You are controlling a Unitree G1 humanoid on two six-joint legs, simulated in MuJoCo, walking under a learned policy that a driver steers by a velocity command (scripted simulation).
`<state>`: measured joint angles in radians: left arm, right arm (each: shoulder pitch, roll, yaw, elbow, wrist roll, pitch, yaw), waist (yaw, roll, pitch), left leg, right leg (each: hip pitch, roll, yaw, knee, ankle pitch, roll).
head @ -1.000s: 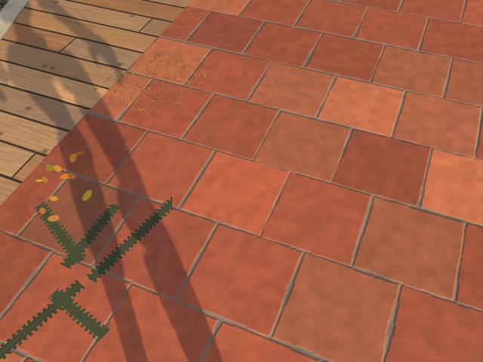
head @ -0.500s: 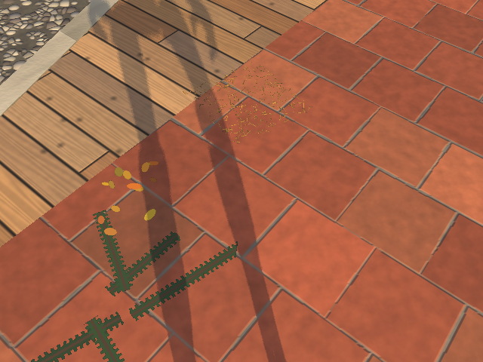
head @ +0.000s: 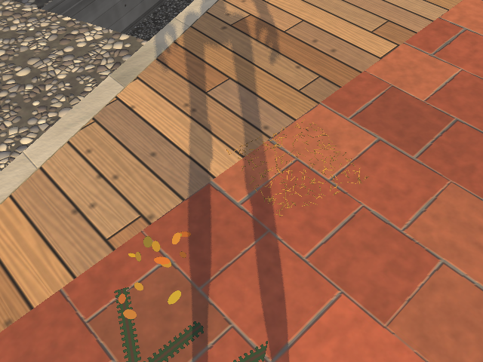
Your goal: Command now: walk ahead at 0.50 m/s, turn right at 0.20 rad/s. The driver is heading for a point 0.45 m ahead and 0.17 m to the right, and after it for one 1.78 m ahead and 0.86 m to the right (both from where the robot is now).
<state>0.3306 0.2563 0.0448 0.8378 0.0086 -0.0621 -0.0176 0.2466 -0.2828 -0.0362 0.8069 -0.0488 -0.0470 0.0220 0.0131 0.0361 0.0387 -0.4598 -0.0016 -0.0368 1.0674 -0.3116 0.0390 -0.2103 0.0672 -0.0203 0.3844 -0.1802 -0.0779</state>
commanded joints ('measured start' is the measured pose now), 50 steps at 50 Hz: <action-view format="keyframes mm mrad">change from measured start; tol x32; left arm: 1 40 130 31 -23 -10 -19 2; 35 -356 55 8 -216 31 63 -67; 50 -45 162 55 -103 -9 14 6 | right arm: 1 7 -35 1 -59 -3 0 7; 50 55 -60 -22 -76 -3 22 -8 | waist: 1 -24 -118 -16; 16 -77 227 -273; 50 -46 -59 -60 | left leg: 1 -114 46 19 -105 48 -42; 13 297 -15 21 -624 157 -23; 16 661 456 -681 -823 -223 159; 33 425 254 163 -914 419 92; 39 532 269 272 -484 996 54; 42 -217 -12 133 341 -237 -64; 50 -115 116 29 19 35 -85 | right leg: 1 69 -237 275 -196 275 -172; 12 47 -221 336 -31 302 -86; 17 -464 -56 109 781 -299 -11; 31 -462 -143 1 437 149 57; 39 -133 16 -138 200 -98 -88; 42 540 -429 787 -75 -137 -318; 50 37 -190 285 -153 340 -207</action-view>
